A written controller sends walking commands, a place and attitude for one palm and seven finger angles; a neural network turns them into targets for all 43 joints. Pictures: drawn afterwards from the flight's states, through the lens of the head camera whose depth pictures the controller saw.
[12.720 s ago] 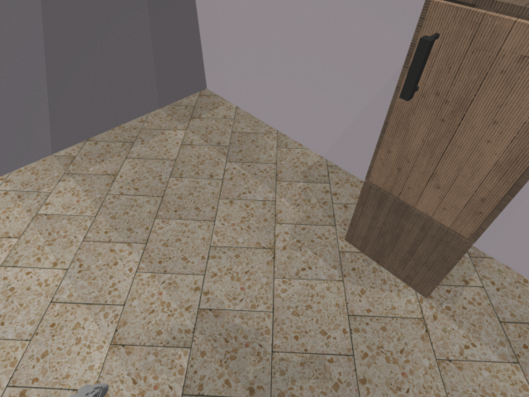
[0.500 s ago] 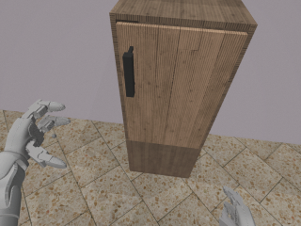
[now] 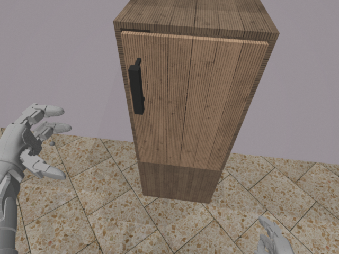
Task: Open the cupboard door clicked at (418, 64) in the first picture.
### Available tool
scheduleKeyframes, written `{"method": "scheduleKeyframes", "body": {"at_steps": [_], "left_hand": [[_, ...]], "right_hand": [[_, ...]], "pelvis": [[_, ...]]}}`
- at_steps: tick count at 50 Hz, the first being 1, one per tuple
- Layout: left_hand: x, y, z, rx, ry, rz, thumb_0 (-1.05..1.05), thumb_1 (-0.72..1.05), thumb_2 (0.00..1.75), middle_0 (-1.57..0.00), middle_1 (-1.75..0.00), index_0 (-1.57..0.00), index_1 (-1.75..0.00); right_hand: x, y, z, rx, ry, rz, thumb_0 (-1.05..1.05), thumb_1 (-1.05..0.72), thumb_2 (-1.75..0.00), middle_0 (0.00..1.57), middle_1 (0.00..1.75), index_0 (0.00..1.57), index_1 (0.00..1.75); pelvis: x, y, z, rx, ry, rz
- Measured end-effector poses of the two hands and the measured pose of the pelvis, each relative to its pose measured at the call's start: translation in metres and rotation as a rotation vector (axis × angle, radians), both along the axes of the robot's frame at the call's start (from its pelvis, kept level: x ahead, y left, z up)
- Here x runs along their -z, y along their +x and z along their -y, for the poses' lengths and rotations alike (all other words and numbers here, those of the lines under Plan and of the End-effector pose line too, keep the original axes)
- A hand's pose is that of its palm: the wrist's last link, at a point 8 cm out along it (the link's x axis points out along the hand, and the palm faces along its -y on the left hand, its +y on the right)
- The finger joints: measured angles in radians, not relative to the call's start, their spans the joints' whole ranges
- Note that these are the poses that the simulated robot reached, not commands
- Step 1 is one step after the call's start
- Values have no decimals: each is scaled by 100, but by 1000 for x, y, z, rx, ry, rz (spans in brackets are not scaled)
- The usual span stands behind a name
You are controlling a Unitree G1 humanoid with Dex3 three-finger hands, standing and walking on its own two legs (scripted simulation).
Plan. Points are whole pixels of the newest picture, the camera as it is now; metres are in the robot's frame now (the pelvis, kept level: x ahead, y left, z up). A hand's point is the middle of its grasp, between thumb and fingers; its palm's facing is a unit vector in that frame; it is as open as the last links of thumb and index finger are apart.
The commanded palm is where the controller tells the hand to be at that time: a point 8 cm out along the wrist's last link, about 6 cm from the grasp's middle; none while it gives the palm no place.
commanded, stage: raise the hand with hooked fingers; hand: left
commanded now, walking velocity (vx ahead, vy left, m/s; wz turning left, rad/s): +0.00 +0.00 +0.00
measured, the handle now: (139, 86) +0.53 +0.14 +0.11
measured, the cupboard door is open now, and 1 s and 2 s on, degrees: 0 0 0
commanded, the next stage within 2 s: move the hooked fingers beside the handle in 0.12 s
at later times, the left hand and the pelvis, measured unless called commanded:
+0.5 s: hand (73, 134) +0.32 +0.24 +0.13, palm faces +0.02 -1.00 -0.04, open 14.0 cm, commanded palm +0.30 +0.29 +0.13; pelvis -0.01 -0.03 +0.00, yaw +0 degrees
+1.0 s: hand (84, 117) +0.39 +0.25 +0.12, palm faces +0.00 -1.00 +0.00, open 14.0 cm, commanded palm +0.36 +0.29 +0.13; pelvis +0.01 -0.02 -0.01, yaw -2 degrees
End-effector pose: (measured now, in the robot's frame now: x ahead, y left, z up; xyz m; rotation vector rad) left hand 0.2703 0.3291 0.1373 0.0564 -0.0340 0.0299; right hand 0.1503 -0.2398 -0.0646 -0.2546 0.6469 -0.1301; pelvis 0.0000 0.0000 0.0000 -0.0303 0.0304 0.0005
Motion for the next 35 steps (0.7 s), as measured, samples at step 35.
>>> {"method": "scheduleKeyframes", "body": {"at_steps": [35], "left_hand": [[9,69,39,23,-44,-73,-1,-50,30,-30,-120,-30,-120]], "right_hand": [[24,-41,52,125,8,-131,1,-91,-90,21,30,20,30]], "pelvis": [[5,-3,33,24,18,-49]]}}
